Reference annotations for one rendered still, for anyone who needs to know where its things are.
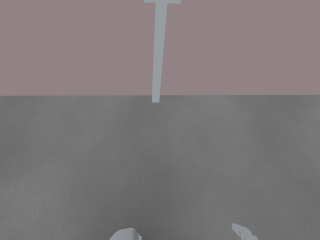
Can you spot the panel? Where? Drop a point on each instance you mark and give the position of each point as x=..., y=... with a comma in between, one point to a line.
x=159, y=38

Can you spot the left robot thigh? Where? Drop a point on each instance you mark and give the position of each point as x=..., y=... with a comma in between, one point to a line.
x=126, y=234

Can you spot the right robot hand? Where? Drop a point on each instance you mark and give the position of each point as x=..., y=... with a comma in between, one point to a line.
x=243, y=232

